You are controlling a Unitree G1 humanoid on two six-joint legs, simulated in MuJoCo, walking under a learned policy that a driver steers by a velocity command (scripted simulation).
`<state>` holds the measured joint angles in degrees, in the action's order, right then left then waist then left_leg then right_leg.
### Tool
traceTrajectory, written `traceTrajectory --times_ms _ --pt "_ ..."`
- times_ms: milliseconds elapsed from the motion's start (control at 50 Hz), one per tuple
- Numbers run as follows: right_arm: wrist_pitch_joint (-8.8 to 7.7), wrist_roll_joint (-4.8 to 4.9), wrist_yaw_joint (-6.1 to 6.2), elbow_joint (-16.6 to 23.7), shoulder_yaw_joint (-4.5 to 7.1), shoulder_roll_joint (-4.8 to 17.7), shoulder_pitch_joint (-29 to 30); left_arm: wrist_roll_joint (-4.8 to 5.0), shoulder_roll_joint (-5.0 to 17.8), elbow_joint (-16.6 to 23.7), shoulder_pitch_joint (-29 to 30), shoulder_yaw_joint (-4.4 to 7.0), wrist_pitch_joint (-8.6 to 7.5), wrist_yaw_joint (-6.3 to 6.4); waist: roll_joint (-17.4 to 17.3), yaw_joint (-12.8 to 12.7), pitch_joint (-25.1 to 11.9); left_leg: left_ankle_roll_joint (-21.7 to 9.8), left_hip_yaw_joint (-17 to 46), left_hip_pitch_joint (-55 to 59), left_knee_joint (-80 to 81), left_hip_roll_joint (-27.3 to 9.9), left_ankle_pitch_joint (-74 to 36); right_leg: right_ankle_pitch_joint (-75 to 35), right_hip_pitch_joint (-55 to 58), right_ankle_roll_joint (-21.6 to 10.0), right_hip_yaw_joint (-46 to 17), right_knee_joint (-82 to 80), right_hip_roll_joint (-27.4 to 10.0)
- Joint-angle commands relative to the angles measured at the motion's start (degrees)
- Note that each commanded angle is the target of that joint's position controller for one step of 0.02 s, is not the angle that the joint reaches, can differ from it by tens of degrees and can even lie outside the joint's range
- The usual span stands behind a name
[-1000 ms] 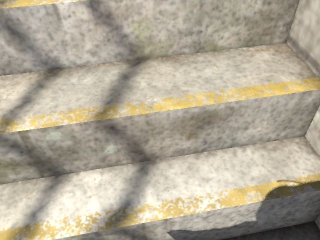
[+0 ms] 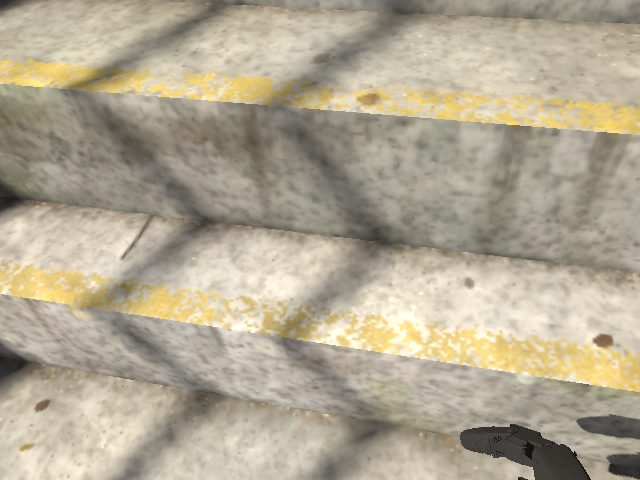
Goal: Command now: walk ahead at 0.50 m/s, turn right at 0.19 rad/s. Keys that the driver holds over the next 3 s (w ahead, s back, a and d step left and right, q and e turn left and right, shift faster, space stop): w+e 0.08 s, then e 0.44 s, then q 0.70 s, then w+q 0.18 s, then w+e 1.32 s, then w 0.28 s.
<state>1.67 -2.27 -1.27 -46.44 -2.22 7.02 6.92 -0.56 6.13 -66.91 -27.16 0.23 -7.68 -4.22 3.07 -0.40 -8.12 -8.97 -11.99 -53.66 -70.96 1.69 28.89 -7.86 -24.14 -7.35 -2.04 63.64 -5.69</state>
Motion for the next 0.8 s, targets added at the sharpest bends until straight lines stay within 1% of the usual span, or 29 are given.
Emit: traceTrajectory --times_ms 20,40,60,80,120,140,180,220,240,260,280,300,320,340,360,380,400,420,440,460,480,520,580,660,680,700,740,780,800 --pt "-3.36 0.66 3.47 -10.6 6.11 12.5 -16.0 -0.62 4.1 18.5 16.2 2.51 -1.98 4.11 -2.7 3.6 -8.7 -8.7 48.2 38.0 43.3 -20.0 16.7 3.1 -30.0 -1.4 -5.0 57.0 6.6" --pt "-5.13 0.34 3.48 -13.8 5.14 7.2 -14.8 -0.84 0.2 21.8 17.2 1.27 -1.13 4.81 -2.1 0.1 0.8 -5.3 41.8 30.3 43.0 -19.5 15.9 5.3 -34.4 -2.0 -5.8 59.8 6.4" --pt "-6.86 -0.34 2.99 -15.6 4.54 4.7 -13.3 -0.89 -3.0 24.8 17.5 0.24 0.22 5.28 -3.9 -2.9 6.7 -2.5 36.1 25.4 43.7 -19.0 13.9 11.7 -37.8 -2.5 -7.6 61.3 5.2" --pt "-5.12 -0.41 -1.97 -12.4 2.11 -0.7 -11.8 1.18 -2.1 14.7 14.1 -0.76 4.85 -0.01 -4.5 2.1 9.9 -4.7 29.6 23.9 49.4 -17.7 -4.4 14.4 -44.2 -9.8 -14.6 66.7 7.3" --pt "-5.66 -0.19 -3.73 -11.6 1.67 -1.8 -9.6 -0.45 0.1 16.7 11.6 0.27 5.66 -1.40 0.8 -3.9 6.4 -3.4 18.6 24.1 51.8 -17.0 -18.8 18.2 -43.3 -12.4 -11.2 59.8 6.6" --pt "-5.40 0.11 -3.82 -10.8 2.97 2.3 -7.3 -0.65 -0.6 17.6 12.2 -0.31 5.47 -1.74 -3.6 -4.4 4.8 -4.2 14.8 25.4 54.8 -17.9 -22.6 28.2 -42.6 -11.3 -8.3 67.4 6.9" --pt "-5.47 -2.04 -2.49 -11.2 3.49 4.2 -7.4 0.32 0.5 18.7 14.2 -1.02 5.42 -1.87 -5.8 -5.6 2.7 -2.4 10.0 28.3 57.7 -17.7 -21.9 28.1 -47.4 -10.0 -5.8 75.0 6.2" --pt "-6.07 -3.97 -1.80 -12.1 3.61 5.4 -12.0 1.26 1.5 21.2 20.9 -1.88 6.25 -1.29 -3.0 -4.4 2.6 -0.4 5.3 33.0 59.4 -16.8 -21.3 27.2 -53.0 -9.4 -5.0 72.6 4.4" --pt "-5.91 -4.74 -2.96 -11.1 3.49 7.5 -13.3 0.42 6.2 25.4 27.7 -1.57 6.67 -0.15 -0.9 -4.4 -1.0 0.5 2.2 31.6 60.4 -15.3 -22.8 22.7 -48.5 -8.2 -3.2 56.0 2.4" --pt "-5.88 -3.65 -3.52 -8.9 3.98 9.6 -10.2 0.32 8.8 25.8 30.0 -0.99 7.08 0.94 -1.9 -4.8 -1.7 0.9 -1.0 27.7 62.9 -12.8 -27.9 22.4 -41.0 -7.2 -2.3 41.0 1.9" --pt "-5.96 -2.59 -3.75 -7.7 4.84 12.3 -9.2 -0.45 8.2 26.7 30.2 -1.49 8.28 1.21 -5.2 -5.5 -3.8 0.3 -1.9 27.1 65.8 -12.8 -32.7 23.7 -33.5 -5.9 0.1 30.5 1.9" --pt "-6.05 -0.41 -6.13 -11.1 6.14 15.7 -16.3 -0.88 9.3 29.2 38.4 -2.27 11.02 -0.20 -14.3 -3.5 -1.5 -5.6 1.8 32.5 69.3 -16.8 -42.7 52.6 -33.2 -0.9 6.0 16.6 7.2" --pt "-5.14 -3.52 -7.19 -12.8 6.22 16.5 -19.5 -0.87 6.8 28.9 36.6 -3.78 13.78 -0.74 -14.9 -3.4 -1.5 -8.4 5.0 36.6 66.2 -24.2 -60.3 43.6 -34.5 -2.5 5.2 14.9 7.0" --pt "-7.03 -1.14 -6.16 -8.7 6.35 15.2 -17.9 0.53 7.4 24.1 23.8 -2.14 11.33 -1.05 -14.1 -4.4 -5.8 -4.8 -0.6 49.9 55.3 -21.0 -68.4 37.5 -34.3 -2.4 6.9 17.7 11.8" --pt "-7.73 -2.30 -5.26 -8.7 5.95 14.2 -22.7 0.96 8.9 22.1 20.3 -2.08 10.01 -0.53 -9.0 -1.9 -13.9 -1.1 -2.6 52.9 46.2 -18.1 -76.8 24.6 -29.0 -6.2 -2.2 12.7 9.8" --pt "-7.75 -2.13 -4.91 -8.7 6.08 14.1 -23.8 0.56 10.2 22.0 18.6 -1.73 9.23 -0.01 -7.1 -1.9 -14.8 0.3 -1.7 46.4 40.7 -15.5 -71.9 25.9 -22.5 -8.6 -10.8 5.7 8.0" --pt "-7.00 -2.61 -4.99 -7.6 6.34 13.2 -18.9 -0.44 13.6 20.9 13.8 -0.64 9.38 1.19 -0.6 -5.5 -14.9 2.4 1.4 33.5 32.7 -12.2 -58.6 31.9 -12.0 -11.5 -23.5 -7.1 6.1" --pt "-6.02 -2.77 -4.97 -5.2 6.34 10.8 -12.4 -2.05 18.8 16.9 1.1 1.32 8.49 2.31 10.7 -10.7 -14.4 6.1 7.7 14.3 12.8 -7.3 -29.0 35.3 1.5 -13.8 -43.0 -24.5 0.8" --pt "-5.31 0.85 -2.06 -1.8 5.83 8.4 -13.3 -1.29 15.8 19.9 13.9 3.91 8.49 8.41 17.7 -4.2 -12.4 5.5 12.9 15.3 -13.0 -1.9 -20.3 43.1 2.9 -11.0 -46.4 -31.2 3.6" --pt "-4.85 -0.95 -0.35 0.4 3.95 3.1 -12.3 -1.34 14.8 21.1 20.1 3.21 8.58 9.70 16.4 -1.6 -9.9 6.7 18.9 9.5 -26.3 -0.7 -20.4 47.4 -1.0 -7.0 -39.1 -29.3 5.0" --pt "-5.04 -1.55 1.17 2.7 3.12 0.4 -11.0 -1.44 12.7 21.2 22.5 3.11 8.64 10.32 12.0 -0.2 -3.4 6.8 19.4 5.9 -31.4 -0.4 -23.2 47.7 -5.8 -4.9 -33.0 -24.7 6.6" --pt "-6.06 -2.97 2.78 5.3 2.55 0.8 -11.6 -0.67 8.1 21.5 23.8 2.51 7.72 9.97 5.6 1.1 2.6 6.3 19.0 2.7 -35.4 0.6 -26.4 39.2 -8.9 -3.4 -28.4 -21.3 8.3" --pt "-5.62 -1.31 3.46 6.4 2.50 1.7 -14.1 -0.08 6.3 19.1 19.6 2.77 5.24 8.90 -0.4 0.9 3.7 7.0 17.1 -0.1 -40.3 1.7 -23.2 28.1 -5.9 -5.2 -27.7 -21.6 4.9" --pt "-2.98 0.68 4.69 8.8 1.65 0.2 -12.9 -0.32 4.0 17.6 15.3 1.55 3.49 10.58 -4.4 0.3 5.2 9.5 19.7 3.0 -26.2 -2.6 -17.8 15.1 -3.9 -6.7 -25.3 -27.1 -0.4" --pt "-1.64 5.24 1.46 9.5 3.11 13.3 -9.5 -2.63 5.0 26.7 23.6 -1.95 4.62 4.82 -6.2 -5.5 -4.0 13.3 30.4 -13.6 -37.8 -1.5 -14.5 7.6 -4.1 -13.0 -36.3 -27.1 -7.1" --pt "-1.50 4.28 0.90 7.6 3.51 9.7 -14.0 -1.00 4.0 27.7 24.9 -2.73 4.81 1.94 -6.7 -1.9 -5.4 15.5 31.6 -12.2 -33.6 -1.8 -14.8 5.9 1.7 -13.1 -37.9 -30.1 -9.7" --pt "-1.51 1.25 1.82 4.7 3.18 7.8 -16.7 2.12 2.5 27.9 25.3 -4.22 3.77 -0.63 -5.1 0.2 -5.9 16.9 29.0 -9.4 -29.2 -2.6 -17.0 14.7 1.3 -8.4 -29.8 -33.5 -5.3" --pt "-2.27 -0.62 -1.77 -0.5 3.62 7.5 -24.9 2.00 4.7 28.7 34.4 -2.63 1.49 -1.75 -3.6 6.7 -2.0 15.9 15.9 12.5 -19.2 -7.0 -25.5 15.9 -13.3 -1.7 -9.0 -36.1 3.2" --pt "-2.65 -1.12 -3.84 -1.6 4.04 7.7 -24.5 1.87 5.5 30.4 36.9 -1.82 0.24 -1.14 -4.7 6.1 0.0 16.4 10.7 23.3 -3.8 -7.4 -25.8 18.3 -18.5 1.6 -0.6 -36.7 5.8"
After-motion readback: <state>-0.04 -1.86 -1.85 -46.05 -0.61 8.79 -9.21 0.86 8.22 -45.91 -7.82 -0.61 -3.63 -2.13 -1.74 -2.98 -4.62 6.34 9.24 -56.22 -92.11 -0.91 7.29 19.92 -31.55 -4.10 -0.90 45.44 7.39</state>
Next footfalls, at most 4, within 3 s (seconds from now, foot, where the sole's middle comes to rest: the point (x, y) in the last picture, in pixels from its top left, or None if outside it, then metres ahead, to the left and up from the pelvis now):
0.32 right None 0.25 -0.23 -0.43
0.90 left None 0.33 0.00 -0.43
1.66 left None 0.36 0.09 -0.43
2.28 right None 0.30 -0.11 -0.43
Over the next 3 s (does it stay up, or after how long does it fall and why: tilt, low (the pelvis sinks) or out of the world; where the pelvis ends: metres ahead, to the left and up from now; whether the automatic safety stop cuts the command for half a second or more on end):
stays up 0.41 -0.03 0.38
